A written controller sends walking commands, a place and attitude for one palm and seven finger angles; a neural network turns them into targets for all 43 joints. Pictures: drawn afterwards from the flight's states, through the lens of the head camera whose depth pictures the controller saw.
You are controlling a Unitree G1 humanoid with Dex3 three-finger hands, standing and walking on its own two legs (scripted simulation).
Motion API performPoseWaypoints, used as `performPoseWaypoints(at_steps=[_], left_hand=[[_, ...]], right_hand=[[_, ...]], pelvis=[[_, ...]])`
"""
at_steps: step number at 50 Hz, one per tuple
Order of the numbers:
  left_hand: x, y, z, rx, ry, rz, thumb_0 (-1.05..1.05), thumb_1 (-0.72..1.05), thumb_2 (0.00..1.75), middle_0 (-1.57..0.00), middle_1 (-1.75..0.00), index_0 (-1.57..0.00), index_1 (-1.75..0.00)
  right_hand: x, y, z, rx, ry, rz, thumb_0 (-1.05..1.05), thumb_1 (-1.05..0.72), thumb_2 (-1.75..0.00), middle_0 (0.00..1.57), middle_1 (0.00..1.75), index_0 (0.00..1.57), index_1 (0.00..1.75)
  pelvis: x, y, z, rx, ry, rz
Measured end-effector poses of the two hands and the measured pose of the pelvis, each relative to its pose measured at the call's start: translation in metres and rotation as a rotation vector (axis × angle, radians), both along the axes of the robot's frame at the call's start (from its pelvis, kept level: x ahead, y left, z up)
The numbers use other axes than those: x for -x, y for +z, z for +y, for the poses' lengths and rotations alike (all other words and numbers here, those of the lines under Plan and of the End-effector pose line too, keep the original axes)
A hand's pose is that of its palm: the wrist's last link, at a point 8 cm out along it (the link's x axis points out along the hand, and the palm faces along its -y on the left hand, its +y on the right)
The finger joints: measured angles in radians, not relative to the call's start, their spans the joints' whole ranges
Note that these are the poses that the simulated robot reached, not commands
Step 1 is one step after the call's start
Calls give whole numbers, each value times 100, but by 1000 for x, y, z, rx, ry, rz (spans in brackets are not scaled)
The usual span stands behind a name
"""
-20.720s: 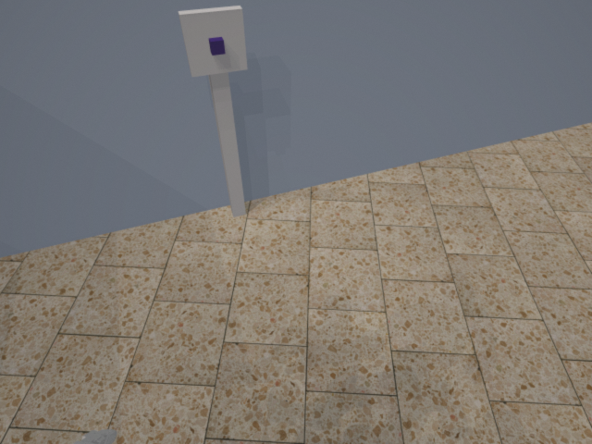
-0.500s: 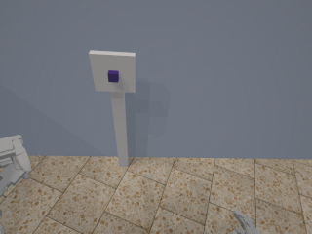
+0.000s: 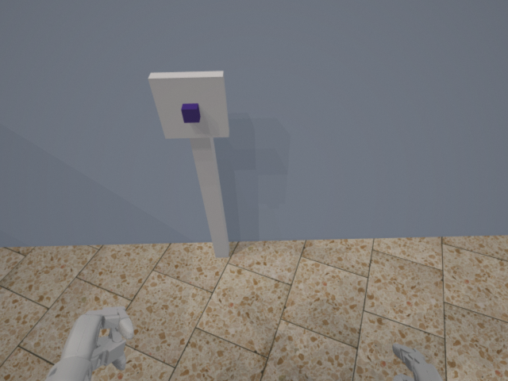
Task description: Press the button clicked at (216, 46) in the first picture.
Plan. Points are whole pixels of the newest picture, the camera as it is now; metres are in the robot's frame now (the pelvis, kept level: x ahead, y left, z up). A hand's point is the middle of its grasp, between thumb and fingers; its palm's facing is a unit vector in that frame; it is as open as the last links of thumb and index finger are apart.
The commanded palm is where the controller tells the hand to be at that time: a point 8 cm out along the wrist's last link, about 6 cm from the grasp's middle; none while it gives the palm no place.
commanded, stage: let the arm hang, fingers relaxed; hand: left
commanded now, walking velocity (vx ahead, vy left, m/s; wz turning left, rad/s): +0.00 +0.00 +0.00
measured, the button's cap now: (191, 112) +0.73 +0.21 +0.04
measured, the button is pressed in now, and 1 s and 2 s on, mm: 0 0 0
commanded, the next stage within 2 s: stand and wait in 0.94 s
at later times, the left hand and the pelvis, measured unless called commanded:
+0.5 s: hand out of the picture -0.07 +0.19 -0.15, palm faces +0.03 -0.97 -0.25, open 6.2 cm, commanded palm none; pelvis +0.00 -0.01 +0.01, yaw +0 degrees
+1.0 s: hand out of the picture +0.02 +0.16 -0.16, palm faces +0.04 -0.98 -0.20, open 7.3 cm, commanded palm none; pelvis +0.02 -0.02 +0.01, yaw +0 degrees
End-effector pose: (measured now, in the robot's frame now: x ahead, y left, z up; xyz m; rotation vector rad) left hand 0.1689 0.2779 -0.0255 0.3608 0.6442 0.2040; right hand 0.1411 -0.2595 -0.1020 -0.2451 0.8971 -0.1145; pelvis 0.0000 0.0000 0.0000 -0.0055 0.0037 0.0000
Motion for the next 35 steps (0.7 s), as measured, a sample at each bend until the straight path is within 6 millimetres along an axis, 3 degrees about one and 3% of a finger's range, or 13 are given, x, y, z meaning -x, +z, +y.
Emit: performPoseWaypoints(at_steps=[2,4,5,7,13,18,21,25,35], left_hand=[[30,-47,-18,82,5,205,1,91,90,-117,-137,-118,-137],[64,-82,-40,160,13,375,1,91,90,-111,-131,-112,-131],[82,-94,-50,196,19,448,1,91,90,-108,-128,-109,-128],[115,-108,-52,200,77,555,1,91,90,-101,-124,-102,-121],[195,-109,-39,212,207,754,1,91,90,-80,-102,-81,-100],[236,-99,-37,191,255,868,1,91,90,-63,-81,-64,-80],[243,-95,-38,184,265,894,1,91,90,-53,-68,-53,-68],[237,-95,-44,188,260,883,1,91,90,-39,-53,-40,-52],[175,-106,-72,244,189,739,0,91,90,-22,-33,-23,-33]], right_hand=[[15,-1,-4,8,-22,50,1,-91,-90,20,30,20,30],[34,-3,-6,20,-41,118,1,-91,-90,20,30,20,30],[45,-4,-6,26,-48,157,1,-91,-90,20,30,20,30],[68,-6,-6,33,-60,244,1,-91,-90,20,30,20,30],[128,-19,6,6,-79,475,1,-91,-90,20,30,20,30],[156,-28,20,-45,-104,557,1,-91,-90,20,30,20,30],[162,-32,26,-71,-116,571,1,-91,-90,20,30,20,30],[163,-36,32,-93,-125,568,1,-91,-90,20,30,20,30],[144,-36,37,-105,-131,511,1,-91,-90,20,30,20,30]], pelvis=[[2,1,-2,-1,1,-10],[3,2,-4,0,1,-19],[3,3,-5,2,2,-22],[4,5,-8,7,5,-24],[5,11,-11,17,19,-23],[4,13,-9,13,15,-27],[3,13,-9,10,11,-28],[1,13,-9,6,6,-29],[-7,13,-12,-2,0,-35]])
